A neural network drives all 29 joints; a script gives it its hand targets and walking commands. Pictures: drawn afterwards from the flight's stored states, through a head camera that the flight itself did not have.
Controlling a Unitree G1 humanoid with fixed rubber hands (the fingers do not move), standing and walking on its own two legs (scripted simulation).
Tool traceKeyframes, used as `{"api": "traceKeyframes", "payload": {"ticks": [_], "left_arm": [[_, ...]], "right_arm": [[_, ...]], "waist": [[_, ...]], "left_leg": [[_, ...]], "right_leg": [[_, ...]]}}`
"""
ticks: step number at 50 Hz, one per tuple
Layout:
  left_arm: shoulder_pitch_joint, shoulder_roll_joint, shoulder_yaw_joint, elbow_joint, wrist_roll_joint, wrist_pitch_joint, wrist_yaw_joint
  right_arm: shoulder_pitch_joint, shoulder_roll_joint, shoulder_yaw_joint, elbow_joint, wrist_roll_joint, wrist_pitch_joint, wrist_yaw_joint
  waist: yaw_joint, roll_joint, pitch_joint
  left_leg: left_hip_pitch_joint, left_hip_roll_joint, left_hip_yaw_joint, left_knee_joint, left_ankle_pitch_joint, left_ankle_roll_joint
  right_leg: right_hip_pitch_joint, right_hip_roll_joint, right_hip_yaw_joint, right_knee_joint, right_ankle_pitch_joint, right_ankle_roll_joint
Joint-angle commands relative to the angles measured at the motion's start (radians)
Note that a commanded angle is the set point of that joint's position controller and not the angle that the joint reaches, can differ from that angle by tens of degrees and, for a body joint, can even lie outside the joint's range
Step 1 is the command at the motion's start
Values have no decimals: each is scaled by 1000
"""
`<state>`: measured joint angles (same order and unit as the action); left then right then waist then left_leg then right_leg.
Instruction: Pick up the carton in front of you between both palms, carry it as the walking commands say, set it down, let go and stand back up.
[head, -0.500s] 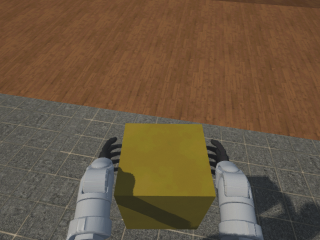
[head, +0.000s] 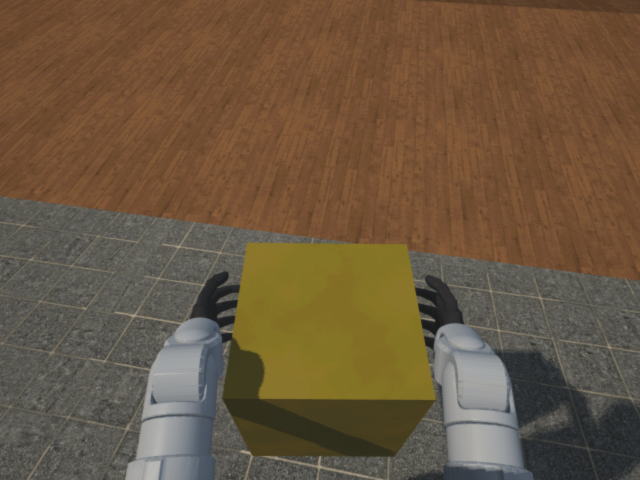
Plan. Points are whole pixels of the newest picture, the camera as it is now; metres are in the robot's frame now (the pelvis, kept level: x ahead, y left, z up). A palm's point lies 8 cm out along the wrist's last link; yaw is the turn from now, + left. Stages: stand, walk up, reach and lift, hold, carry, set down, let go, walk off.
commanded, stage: carry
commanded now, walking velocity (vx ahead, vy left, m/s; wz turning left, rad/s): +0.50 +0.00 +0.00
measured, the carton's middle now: (325, 356) +0.30 +0.00 -0.01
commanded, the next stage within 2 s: none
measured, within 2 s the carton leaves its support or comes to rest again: neither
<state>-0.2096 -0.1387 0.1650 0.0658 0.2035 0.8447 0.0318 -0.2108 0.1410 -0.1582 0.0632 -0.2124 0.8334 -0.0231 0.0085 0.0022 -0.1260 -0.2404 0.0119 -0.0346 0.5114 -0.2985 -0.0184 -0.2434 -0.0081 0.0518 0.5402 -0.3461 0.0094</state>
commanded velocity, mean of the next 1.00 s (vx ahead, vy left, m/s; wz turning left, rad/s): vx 0.50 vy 0.00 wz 0.00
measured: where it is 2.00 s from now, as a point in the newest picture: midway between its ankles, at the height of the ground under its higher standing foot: (324, 269)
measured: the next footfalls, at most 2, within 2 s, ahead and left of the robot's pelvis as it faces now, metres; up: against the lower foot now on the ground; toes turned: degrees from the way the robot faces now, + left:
right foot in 0.36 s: +0.19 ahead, -0.10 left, +0.00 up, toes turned -8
left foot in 0.72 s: +0.53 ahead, +0.11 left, +0.00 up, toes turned +10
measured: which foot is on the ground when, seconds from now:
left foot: down 0.00-0.36, up 0.38-0.70, down 0.72-1.00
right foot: down 0.00-0.22, up 0.24-0.34, down 0.36-0.74, up 0.76-1.00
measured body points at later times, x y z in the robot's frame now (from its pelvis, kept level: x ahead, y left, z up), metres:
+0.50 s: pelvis +0.21 -0.01 +0.01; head +0.22 -0.02 +0.46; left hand +0.49 +0.14 +0.08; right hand +0.50 -0.16 +0.08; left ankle +0.12 +0.10 -0.66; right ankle +0.15 -0.09 -0.74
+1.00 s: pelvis +0.52 +0.04 +0.02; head +0.54 +0.05 +0.47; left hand +0.81 +0.17 +0.07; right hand +0.78 -0.13 +0.08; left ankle +0.49 +0.10 -0.74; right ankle +0.56 -0.11 -0.67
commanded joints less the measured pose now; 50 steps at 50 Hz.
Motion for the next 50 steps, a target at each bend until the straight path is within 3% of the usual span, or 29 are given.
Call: {"api": "traceKeyframes", "payload": {"ticks": [1,3,4,5,6,8,10,11,12,13,14,15,17,18,19,20,21,23,26,31,33,35,36,37,38,39,41,43,50], "left_arm": [[-569,-875,-716,-165,-365,42,-226],[-550,-842,-734,-198,-394,107,-215],[-526,-828,-737,-212,-405,137,-209],[-500,-815,-732,-223,-410,163,-202],[-469,-812,-731,-244,-413,187,-194],[-457,-825,-748,-321,-433,234,-181],[-461,-841,-778,-396,-478,278,-183],[-462,-845,-784,-431,-495,297,-189],[-459,-864,-792,-446,-502,309,-198],[-467,-863,-788,-459,-508,317,-205],[-445,-870,-780,-466,-518,323,-209],[-409,-873,-778,-476,-521,327,-210],[-392,-887,-776,-496,-516,333,-199],[-358,-875,-764,-491,-506,338,-191],[-323,-853,-745,-479,-481,340,-179],[-365,-848,-731,-493,-461,345,-170],[-399,-847,-733,-517,-466,357,-165],[-411,-856,-743,-515,-482,375,-162],[-407,-867,-766,-500,-510,386,-180],[-370,-870,-775,-467,-525,380,-222],[-382,-870,-780,-470,-528,372,-227],[-393,-867,-782,-483,-527,370,-230],[-398,-854,-779,-481,-522,369,-231],[-419,-848,-782,-491,-522,375,-233],[-420,-861,-794,-487,-522,374,-232],[-425,-881,-792,-481,-519,365,-231],[-425,-936,-796,-474,-519,345,-229],[-383,-966,-791,-462,-504,325,-217],[-294,-952,-798,-479,-445,292,-175]], "right_arm": [[-512,879,683,-143,341,52,207],[-514,846,712,-184,372,118,195],[-512,834,728,-208,390,150,190],[-518,837,747,-238,417,181,188],[-512,842,763,-265,448,209,189],[-482,865,782,-299,492,251,193],[-420,870,769,-313,495,279,188],[-360,868,762,-320,484,290,180],[-333,862,754,-346,469,301,172],[-357,884,761,-393,476,313,166],[-377,902,767,-438,481,322,163],[-378,911,772,-477,489,328,163],[-404,881,784,-530,515,346,165],[-403,857,787,-547,525,356,168],[-438,826,795,-587,542,372,177],[-483,824,809,-581,560,385,187],[-472,830,803,-554,562,390,193],[-429,844,778,-497,557,398,196],[-359,867,752,-433,512,394,182],[-295,897,739,-414,436,376,157],[-314,902,746,-425,439,370,159],[-317,906,746,-425,448,365,166],[-315,907,744,-425,449,364,169],[-298,898,731,-403,443,362,173],[-316,909,735,-391,455,358,178],[-336,937,754,-414,481,353,183],[-380,986,780,-441,508,337,191],[-391,1004,801,-460,530,327,198],[-323,926,804,-492,550,323,228]], "waist": [[-13,48,-137],[-4,-16,-104],[5,-105,-99],[12,-204,-95],[10,-232,-69],[-1,-149,-123],[-25,70,-204],[-45,252,-239],[-45,331,-173],[-49,215,-114],[-49,136,-114],[-42,124,-121],[-6,126,-236],[16,26,-315],[31,-246,-308],[21,-304,-255],[15,-176,-218],[16,-31,-189],[16,-97,-160],[13,-174,-75],[7,-192,-100],[-18,-148,-186],[-43,-98,-232],[-49,145,-256],[-34,265,-270],[-29,180,-254],[-27,33,-234],[-23,57,-238],[-24,125,-165]], "left_leg": [[-6,122,-108,-133,-339,67],[-103,98,-39,-36,-278,51],[-178,68,33,71,-203,34],[-249,26,118,163,-140,13],[-305,11,159,110,-152,6],[-163,9,171,-9,-95,16],[232,73,38,-45,142,63],[438,210,-159,-65,445,125],[544,319,-308,-131,716,193],[573,356,-324,-131,752,228],[569,355,-277,-129,685,213],[511,334,-207,-117,614,165],[216,203,79,15,533,60],[-10,150,175,181,396,16],[-247,39,241,451,95,-33],[-460,-18,144,553,-218,-14],[-534,56,80,656,-238,23],[-577,104,68,617,-147,43],[-530,69,140,402,-43,20],[-304,-6,271,47,146,28],[-102,-27,313,6,252,46],[187,-63,351,-24,178,58],[346,20,251,-28,90,55],[392,297,-247,-216,-163,136],[481,433,-536,-330,-131,248],[446,435,-459,-315,-43,252],[324,360,-265,-298,125,199],[275,312,-123,-312,203,149],[346,258,61,-338,357,153]], "right_leg": [[-83,-61,7,-71,-210,-37],[-31,-116,67,-130,-215,-60],[37,-165,140,-177,-192,-86],[107,-218,229,-215,-89,-120],[152,-244,258,-202,48,-148],[136,-199,130,-79,263,-128],[-122,-89,-104,239,507,-34],[-373,-39,-190,432,353,16],[-603,19,-211,424,-155,29],[-668,-16,-176,350,-312,16],[-635,-31,-169,227,-343,6],[-524,-27,-176,90,-228,-2],[43,54,-271,-163,142,-15],[393,-12,-191,-164,140,-34],[479,-284,292,-304,83,-102],[560,-395,495,-312,333,-233],[551,-423,424,-265,439,-270],[522,-367,255,-249,497,-205],[497,-284,67,-285,610,-131],[306,-213,-133,-299,656,-107],[230,-215,-185,-225,774,-86],[129,-169,-265,12,755,-49],[11,-140,-261,191,551,-33],[-154,-41,-268,470,251,6],[-352,26,-145,678,-103,6],[-396,-48,-62,771,-100,-21],[-379,-114,-47,707,-7,-42],[-337,-125,-69,580,69,-39],[-432,-89,-184,255,191,-4]]}}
